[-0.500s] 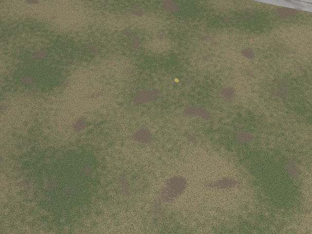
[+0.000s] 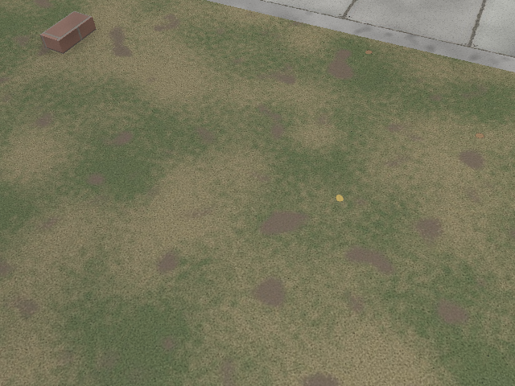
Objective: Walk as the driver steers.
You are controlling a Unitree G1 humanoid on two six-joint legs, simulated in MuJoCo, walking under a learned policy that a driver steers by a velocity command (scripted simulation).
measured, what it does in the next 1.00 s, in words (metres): steps on the spot, turning right: right foot, then left foot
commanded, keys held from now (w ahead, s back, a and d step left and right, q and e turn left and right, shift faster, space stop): e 0.68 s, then no key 0.32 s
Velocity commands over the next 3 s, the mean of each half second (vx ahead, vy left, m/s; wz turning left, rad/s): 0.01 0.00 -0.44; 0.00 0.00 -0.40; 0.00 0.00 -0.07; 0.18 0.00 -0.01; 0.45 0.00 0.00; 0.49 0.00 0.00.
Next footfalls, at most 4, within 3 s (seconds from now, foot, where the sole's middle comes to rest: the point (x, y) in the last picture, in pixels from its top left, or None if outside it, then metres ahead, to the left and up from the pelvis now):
0.50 right None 0.03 -0.17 -0.77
0.92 left None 0.11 0.06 -0.77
2.38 left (341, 384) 0.49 -0.16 -0.77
2.94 right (467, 329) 0.63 -0.51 -0.77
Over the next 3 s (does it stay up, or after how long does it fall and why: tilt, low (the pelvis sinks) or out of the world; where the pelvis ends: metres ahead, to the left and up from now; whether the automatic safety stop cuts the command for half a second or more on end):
stays up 0.56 -0.36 -0.01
